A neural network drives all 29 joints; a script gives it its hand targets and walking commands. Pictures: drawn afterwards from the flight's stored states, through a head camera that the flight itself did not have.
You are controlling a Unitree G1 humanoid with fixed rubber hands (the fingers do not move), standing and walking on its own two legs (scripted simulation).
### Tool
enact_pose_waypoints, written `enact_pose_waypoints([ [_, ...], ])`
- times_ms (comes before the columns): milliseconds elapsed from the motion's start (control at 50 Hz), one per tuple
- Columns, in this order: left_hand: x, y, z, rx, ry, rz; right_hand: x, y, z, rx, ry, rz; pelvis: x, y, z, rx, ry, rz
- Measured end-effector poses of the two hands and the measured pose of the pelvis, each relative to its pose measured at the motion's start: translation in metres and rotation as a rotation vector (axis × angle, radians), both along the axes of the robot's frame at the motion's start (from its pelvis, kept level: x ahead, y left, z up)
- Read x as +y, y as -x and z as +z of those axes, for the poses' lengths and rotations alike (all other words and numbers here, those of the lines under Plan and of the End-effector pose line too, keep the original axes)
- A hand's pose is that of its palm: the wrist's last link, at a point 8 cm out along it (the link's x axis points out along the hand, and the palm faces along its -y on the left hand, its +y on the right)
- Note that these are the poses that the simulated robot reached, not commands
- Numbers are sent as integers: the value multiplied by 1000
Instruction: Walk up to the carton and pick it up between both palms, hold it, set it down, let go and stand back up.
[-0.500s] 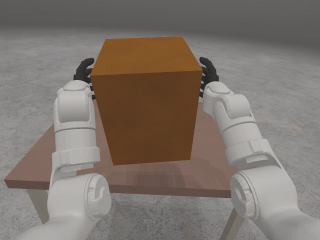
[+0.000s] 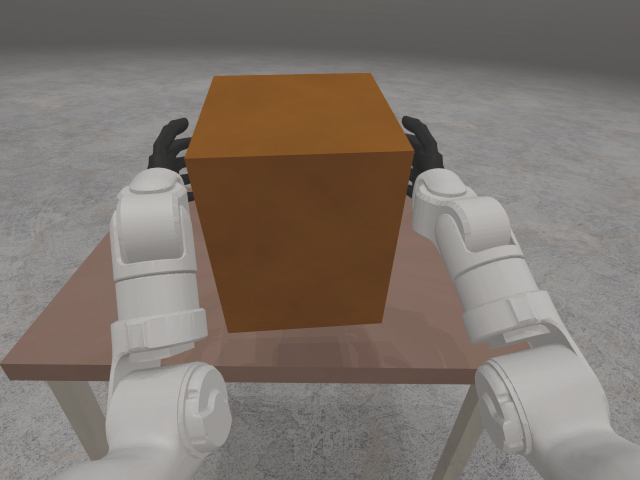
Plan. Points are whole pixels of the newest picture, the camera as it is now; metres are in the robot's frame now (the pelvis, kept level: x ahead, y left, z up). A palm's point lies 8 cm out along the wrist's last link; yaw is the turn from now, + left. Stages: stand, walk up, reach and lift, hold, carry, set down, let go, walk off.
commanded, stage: hold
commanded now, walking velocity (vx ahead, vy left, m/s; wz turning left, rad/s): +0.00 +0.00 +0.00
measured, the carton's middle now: (299, 202) +0.40 +0.02 +0.24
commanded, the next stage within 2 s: none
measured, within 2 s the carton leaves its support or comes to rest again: neither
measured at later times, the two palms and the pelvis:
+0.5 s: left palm (174, 180) +0.36 +0.16 +0.29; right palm (429, 186) +0.36 -0.13 +0.29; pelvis +0.00 +0.00 +0.00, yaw +0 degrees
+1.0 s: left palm (169, 187) +0.36 +0.16 +0.29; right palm (424, 196) +0.36 -0.13 +0.28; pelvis +0.00 +0.01 +0.00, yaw +1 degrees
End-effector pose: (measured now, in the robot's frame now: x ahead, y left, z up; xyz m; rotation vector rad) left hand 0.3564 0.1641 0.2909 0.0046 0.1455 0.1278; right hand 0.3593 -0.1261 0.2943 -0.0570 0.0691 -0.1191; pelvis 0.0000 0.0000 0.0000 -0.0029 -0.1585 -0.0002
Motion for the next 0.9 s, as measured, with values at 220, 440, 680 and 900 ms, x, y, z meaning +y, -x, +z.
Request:
enact_pose_waypoints([
  [220, 13, 3, 4, 25, -58, 24, 13, -8, 3, 25, -68, 31, -1, 3, -1, 8, 4, 43],
  [440, -6, -7, 7, 18, -66, -31, -6, 0, -9, 16, -59, -24, 6, -1, 0, -2, 3, 17],
  [680, 7, -6, 2, 3, -26, 5, 7, -11, 11, 1, -29, 12, 1, -3, 0, 10, 3, 17],
  [900, 2, -3, 1, 25, -79, -7, 2, -4, -16, 29, -57, 5, 6, -7, 0, -10, 6, 32],
])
